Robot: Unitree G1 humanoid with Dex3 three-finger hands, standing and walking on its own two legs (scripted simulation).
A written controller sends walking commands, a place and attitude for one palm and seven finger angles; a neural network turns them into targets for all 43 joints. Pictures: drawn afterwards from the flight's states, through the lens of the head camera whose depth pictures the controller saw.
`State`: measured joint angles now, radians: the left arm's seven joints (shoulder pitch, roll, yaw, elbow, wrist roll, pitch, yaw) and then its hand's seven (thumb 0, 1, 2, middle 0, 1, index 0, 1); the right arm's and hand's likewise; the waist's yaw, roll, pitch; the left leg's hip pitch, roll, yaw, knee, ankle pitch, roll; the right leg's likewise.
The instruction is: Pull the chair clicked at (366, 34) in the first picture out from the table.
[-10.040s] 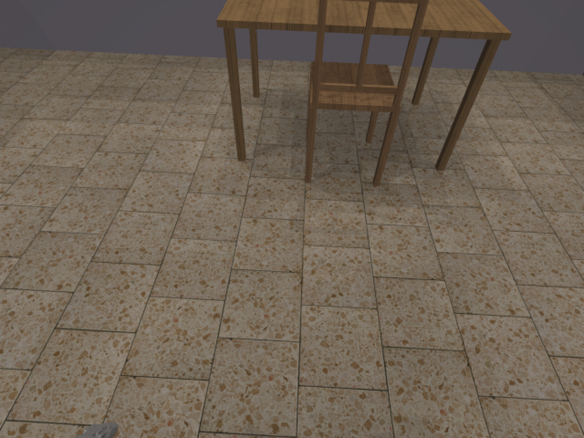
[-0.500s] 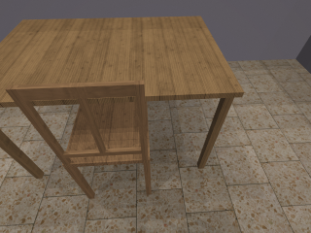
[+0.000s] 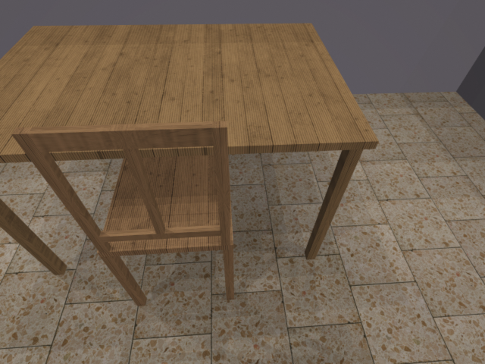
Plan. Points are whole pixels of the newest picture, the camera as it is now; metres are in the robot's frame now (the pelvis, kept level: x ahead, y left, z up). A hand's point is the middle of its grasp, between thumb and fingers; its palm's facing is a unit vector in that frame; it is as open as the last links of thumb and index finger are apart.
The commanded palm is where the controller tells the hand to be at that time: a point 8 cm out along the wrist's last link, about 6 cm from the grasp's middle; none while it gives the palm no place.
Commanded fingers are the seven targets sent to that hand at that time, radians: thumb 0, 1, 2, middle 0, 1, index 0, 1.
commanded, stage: look again from close up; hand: left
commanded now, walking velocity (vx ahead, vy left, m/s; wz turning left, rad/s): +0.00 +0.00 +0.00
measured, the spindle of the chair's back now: (147, 195) +0.47 +0.25 -0.07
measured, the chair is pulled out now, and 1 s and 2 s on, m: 0.00 0.00 0.00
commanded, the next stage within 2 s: raise the hand toward the chair's back in 0.02 s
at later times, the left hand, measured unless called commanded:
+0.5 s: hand (160, 339) +0.17 +0.15 -0.06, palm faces +0.05 -1.00 +0.04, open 8.8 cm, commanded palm +0.12 +0.23 -0.06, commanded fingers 0.00 0.43 0.70 -0.15 -0.23 -0.15 -0.23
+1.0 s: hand (139, 334) +0.18 +0.18 -0.06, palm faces +0.19 -0.98 -0.04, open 13.2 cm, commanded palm +0.14 +0.23 -0.05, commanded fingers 0.00 -0.15 0.45 -0.09 -0.14 -0.09 -0.14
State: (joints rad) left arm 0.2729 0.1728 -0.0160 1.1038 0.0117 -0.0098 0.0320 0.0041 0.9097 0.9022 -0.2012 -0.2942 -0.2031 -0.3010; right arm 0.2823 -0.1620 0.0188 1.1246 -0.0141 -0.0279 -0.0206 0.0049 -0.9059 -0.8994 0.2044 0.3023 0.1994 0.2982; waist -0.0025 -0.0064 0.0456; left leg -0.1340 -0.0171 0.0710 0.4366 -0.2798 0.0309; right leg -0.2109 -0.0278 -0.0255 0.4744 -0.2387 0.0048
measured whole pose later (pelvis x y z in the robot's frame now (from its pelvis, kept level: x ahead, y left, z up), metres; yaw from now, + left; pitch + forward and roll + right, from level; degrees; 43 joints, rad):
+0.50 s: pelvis -0.03 -0.02 -0.07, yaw +1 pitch +11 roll +1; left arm 0.38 0.14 0.12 0.19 -0.21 -0.53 -0.25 0.00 0.67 0.80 -0.18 -0.26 -0.18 -0.26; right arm 0.14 -0.27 -0.07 0.51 0.00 -0.25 0.02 0.01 -0.90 -0.90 0.20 0.30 0.20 0.30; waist 0.00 -0.08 -0.12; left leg -0.73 0.01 0.05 1.03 -0.50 0.00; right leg -0.79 -0.03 -0.04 1.05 -0.46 -0.03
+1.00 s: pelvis -0.04 -0.03 -0.09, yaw +2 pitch +16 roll -1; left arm 0.42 0.19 0.21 -0.03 -0.28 -0.30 -0.16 0.01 0.08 0.55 -0.12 -0.17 -0.12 -0.17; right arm 0.28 -0.18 -0.02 0.57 0.02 -0.19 -0.05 0.02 -0.90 -0.90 0.21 0.30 0.20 0.30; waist -0.01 0.02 -0.14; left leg -0.92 0.03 0.00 1.18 -0.55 -0.01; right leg -0.95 -0.01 -0.09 1.14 -0.48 -0.04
